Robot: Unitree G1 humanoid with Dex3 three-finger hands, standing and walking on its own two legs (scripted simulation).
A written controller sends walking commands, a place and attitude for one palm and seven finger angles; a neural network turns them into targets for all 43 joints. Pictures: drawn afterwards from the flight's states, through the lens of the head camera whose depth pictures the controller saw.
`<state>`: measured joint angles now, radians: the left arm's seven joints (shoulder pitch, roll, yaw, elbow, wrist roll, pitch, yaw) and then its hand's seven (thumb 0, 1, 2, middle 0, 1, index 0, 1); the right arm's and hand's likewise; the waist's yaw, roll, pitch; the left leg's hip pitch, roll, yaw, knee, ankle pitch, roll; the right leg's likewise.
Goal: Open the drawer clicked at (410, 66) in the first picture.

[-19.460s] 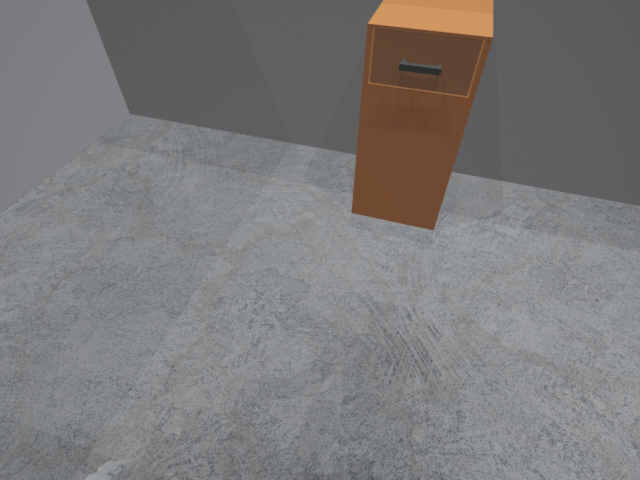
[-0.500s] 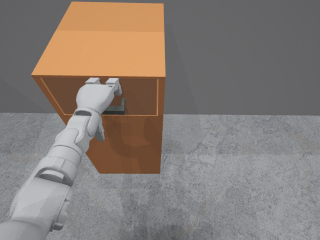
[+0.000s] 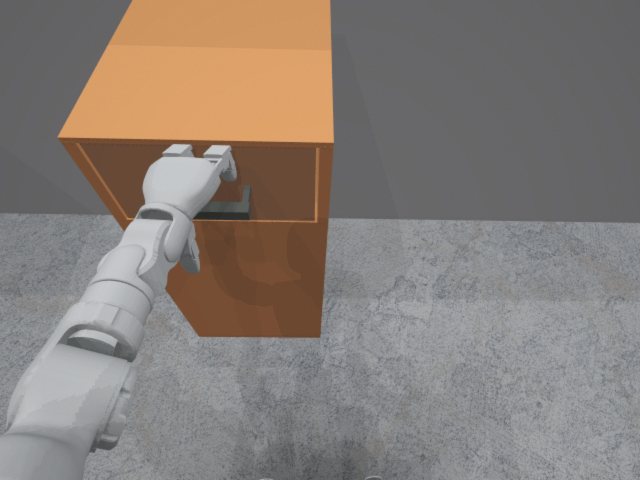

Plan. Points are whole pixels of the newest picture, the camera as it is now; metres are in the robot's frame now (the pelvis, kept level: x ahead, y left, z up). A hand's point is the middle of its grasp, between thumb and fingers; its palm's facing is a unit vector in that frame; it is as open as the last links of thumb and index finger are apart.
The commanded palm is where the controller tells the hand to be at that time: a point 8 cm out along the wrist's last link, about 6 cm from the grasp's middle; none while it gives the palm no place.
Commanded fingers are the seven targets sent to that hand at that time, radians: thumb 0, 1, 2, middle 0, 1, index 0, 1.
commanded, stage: move the hooked fingers above the handle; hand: left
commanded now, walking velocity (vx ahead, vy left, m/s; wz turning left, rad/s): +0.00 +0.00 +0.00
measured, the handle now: (208, 200) +0.52 +0.16 -0.02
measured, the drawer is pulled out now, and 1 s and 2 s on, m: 0.00 0.00 0.00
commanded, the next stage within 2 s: lower the fingers behind the handle in 0.70 s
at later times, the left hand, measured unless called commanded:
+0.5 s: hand (180, 226) +0.44 +0.18 +0.03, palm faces -0.17 -0.06 -0.98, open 13.8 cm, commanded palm +0.44 +0.19 +0.09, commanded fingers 0.00 -0.50 0.30 -0.30 -1.20 -0.30 -1.20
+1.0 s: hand (191, 216) +0.46 +0.17 +0.02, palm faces -0.17 -0.07 -0.98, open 13.7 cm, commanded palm +0.44 +0.19 +0.08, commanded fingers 0.00 -0.50 0.30 -0.30 -1.20 -0.30 -1.20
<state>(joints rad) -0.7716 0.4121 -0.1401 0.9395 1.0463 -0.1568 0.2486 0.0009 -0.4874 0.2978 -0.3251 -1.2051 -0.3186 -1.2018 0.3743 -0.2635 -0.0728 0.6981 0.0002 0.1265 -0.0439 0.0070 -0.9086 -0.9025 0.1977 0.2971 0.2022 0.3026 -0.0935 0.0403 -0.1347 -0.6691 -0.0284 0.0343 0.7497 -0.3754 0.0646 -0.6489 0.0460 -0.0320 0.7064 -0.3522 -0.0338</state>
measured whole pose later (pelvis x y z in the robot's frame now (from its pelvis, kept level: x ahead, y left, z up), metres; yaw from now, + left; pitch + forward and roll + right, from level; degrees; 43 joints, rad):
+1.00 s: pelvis +0.00 -0.01 +0.00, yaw -1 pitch +16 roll -1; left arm -0.76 0.43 -0.08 1.01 1.05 -0.08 0.18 0.00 -0.49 0.30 -0.33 -1.21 -0.33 -1.23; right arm 0.35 -0.23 -0.03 0.65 0.01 0.16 -0.06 0.01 -0.91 -0.90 0.20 0.30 0.20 0.30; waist -0.12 0.04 -0.14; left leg -0.63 -0.02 0.06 0.72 -0.36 0.06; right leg -0.63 0.06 -0.01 0.69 -0.34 -0.04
